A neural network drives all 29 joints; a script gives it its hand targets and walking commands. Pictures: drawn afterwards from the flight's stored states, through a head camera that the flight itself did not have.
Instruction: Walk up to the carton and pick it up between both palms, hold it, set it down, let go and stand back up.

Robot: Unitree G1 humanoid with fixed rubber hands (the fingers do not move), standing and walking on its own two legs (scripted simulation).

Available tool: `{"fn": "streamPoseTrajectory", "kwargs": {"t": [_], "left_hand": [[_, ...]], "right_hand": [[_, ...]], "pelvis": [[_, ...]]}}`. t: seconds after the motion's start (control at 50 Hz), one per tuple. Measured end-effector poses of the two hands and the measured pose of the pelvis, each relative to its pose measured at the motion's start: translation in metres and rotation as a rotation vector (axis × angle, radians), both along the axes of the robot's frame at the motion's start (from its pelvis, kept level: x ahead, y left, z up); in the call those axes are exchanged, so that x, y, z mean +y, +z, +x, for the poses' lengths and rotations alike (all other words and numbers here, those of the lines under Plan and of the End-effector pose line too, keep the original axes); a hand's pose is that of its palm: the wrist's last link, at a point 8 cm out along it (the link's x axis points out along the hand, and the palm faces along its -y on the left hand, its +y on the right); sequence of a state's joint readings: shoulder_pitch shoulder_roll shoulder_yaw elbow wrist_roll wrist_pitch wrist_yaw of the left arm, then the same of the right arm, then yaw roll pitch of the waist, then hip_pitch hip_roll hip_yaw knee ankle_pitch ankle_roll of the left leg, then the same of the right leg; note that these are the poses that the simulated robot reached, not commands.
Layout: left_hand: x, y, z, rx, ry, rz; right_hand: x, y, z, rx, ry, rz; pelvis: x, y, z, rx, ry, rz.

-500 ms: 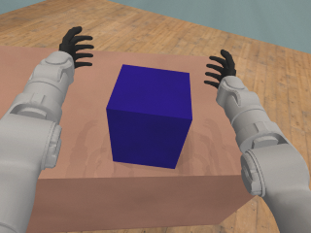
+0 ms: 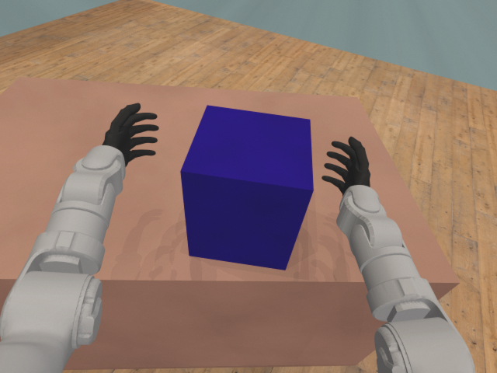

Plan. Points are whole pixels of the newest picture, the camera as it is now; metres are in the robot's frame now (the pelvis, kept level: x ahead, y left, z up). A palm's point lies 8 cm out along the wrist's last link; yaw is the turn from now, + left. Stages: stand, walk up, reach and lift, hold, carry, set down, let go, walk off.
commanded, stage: set down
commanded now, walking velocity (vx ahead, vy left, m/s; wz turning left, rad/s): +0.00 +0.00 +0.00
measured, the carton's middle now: (247, 190) +0.48 -0.02 +0.02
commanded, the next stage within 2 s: none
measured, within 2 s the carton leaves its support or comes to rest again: neither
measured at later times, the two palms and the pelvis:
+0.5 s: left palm (106, 210) +0.36 +0.21 +0.09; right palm (354, 236) +0.32 -0.18 +0.08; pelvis +0.01 +0.00 +0.00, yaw +0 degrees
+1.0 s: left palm (89, 273) +0.28 +0.23 +0.03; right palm (352, 286) +0.26 -0.18 +0.03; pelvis +0.02 +0.00 +0.00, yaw +0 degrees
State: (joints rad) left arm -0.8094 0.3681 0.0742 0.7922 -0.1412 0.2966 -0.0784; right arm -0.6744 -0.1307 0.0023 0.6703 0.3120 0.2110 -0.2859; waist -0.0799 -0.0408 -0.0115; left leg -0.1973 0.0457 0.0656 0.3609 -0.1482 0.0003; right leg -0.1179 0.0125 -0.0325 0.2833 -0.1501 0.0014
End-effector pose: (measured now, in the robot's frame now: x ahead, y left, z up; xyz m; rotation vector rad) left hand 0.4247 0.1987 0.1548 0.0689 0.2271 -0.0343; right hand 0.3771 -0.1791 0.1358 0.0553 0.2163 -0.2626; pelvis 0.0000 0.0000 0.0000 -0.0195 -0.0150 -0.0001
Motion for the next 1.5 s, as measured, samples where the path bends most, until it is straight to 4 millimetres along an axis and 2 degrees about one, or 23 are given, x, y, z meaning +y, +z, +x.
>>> {"fn": "streamPoseTrajectory", "kwargs": {"t": [0.14, 0.24, 0.36, 0.48, 0.7, 0.86, 1.04, 1.24, 1.36, 1.5], "left_hand": [[0.01, -0.025, -0.028, 0.035, 0.01, 0.001], [0.014, -0.039, -0.04, 0.034, 0.027, -0.011], [0.015, -0.049, -0.049, 0.021, 0.017, -0.01], [0.015, -0.061, -0.064, 0.036, 0.005, -0.003], [0.023, -0.087, -0.1, 0.042, 0.021, -0.014], [0.029, -0.101, -0.123, 0.039, 0.029, -0.005], [0.034, -0.126, -0.152, 0.06, 0.026, -0.002], [0.04, -0.144, -0.183, 0.074, 0.024, 0.01], [0.039, -0.154, -0.198, 0.103, 0.017, 0.01], [0.046, -0.162, -0.206, 0.137, 0.04, 0.021]], "right_hand": [[-0.001, -0.021, -0.022, 0.016, -0.007, 0.016], [-0.001, -0.03, -0.029, 0.006, 0.002, 0.015], [0.001, -0.04, -0.037, 0.001, 0.0, 0.017], [-0.002, -0.055, -0.053, 0.006, -0.007, 0.021], [-0.005, -0.068, -0.085, -0.005, 0.007, 0.0], [0.001, -0.086, -0.102, 0.023, 0.017, 0.013], [0.002, -0.11, -0.125, 0.058, 0.007, -0.001], [0.004, -0.126, -0.146, 0.07, 0.009, -0.003], [0.003, -0.136, -0.156, 0.091, 0.005, -0.005], [0.003, -0.143, -0.158, 0.116, 0.028, -0.014]], "pelvis": [[0.003, 0.0, -0.001, -0.043, -0.002, 0.002], [0.003, -0.001, -0.002, -0.035, -0.004, 0.004], [0.003, -0.001, 0.001, -0.036, -0.002, 0.005], [0.002, 0.0, 0.006, -0.055, -0.006, 0.005], [-0.002, 0.0, 0.014, -0.061, -0.012, 0.01], [-0.002, 0.0, 0.017, -0.052, -0.012, 0.009], [-0.001, -0.001, 0.022, -0.049, -0.005, 0.009], [-0.001, -0.002, 0.027, -0.047, 0.0, 0.006], [0.001, -0.002, 0.027, -0.049, 0.001, 0.006], [0.001, -0.002, 0.029, -0.049, -0.001, 0.007]]}}
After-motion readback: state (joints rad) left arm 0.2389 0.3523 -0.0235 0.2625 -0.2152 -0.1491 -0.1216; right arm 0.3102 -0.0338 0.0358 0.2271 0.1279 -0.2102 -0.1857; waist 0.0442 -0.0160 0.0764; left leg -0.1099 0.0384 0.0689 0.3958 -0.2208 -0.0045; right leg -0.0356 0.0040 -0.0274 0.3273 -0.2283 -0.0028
